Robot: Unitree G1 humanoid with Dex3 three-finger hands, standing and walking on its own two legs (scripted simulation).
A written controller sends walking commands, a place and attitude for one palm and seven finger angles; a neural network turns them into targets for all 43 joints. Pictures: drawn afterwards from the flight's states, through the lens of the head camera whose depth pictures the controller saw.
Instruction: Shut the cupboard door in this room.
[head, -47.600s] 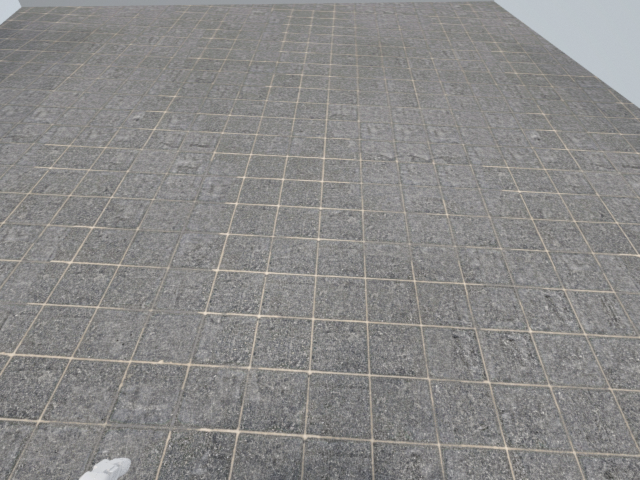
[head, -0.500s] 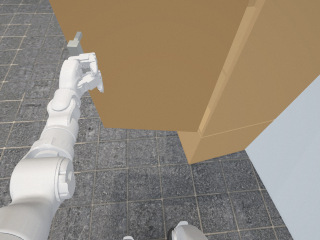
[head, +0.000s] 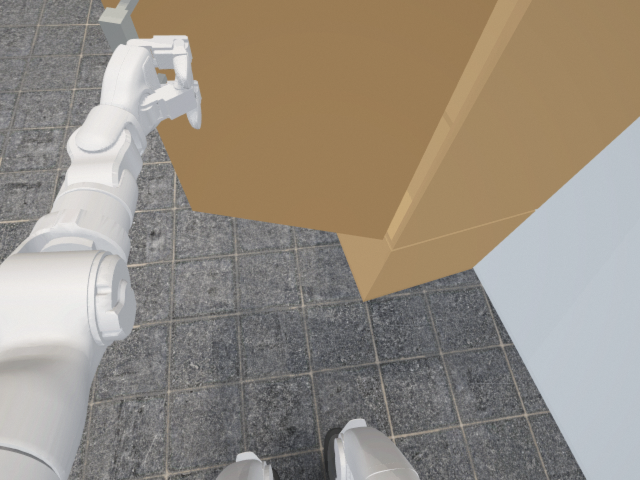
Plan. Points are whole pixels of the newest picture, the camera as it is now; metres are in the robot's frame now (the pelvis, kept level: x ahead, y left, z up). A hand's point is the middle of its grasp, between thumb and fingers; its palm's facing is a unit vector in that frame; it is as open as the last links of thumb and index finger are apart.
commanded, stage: push the door shut along its arc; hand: left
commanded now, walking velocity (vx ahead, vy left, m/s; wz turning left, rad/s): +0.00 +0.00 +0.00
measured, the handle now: (141, 55) +0.62 +0.14 +0.11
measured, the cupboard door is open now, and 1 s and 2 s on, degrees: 64 54 54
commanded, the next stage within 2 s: pull the fist back off the door in 0.64 s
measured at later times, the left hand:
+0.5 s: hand (224, 60) +0.59 +0.04 +0.12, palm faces -0.37 -0.93 +0.01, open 2.9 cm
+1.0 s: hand (261, 53) +0.62 +0.00 +0.11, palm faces +0.09 -0.99 -0.04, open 3.1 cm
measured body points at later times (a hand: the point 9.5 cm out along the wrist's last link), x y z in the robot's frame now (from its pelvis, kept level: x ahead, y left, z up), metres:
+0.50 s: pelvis +0.01 +0.00 -0.01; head +0.18 +0.00 +0.41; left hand +0.60 +0.10 +0.12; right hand -0.07 -0.26 -0.11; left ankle -0.03 +0.08 -0.70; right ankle +0.04 -0.11 -0.70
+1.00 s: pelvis +0.01 -0.02 -0.02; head +0.18 -0.03 +0.39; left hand +0.61 +0.05 +0.11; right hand -0.07 -0.25 -0.13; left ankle -0.03 +0.08 -0.70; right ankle +0.04 -0.11 -0.70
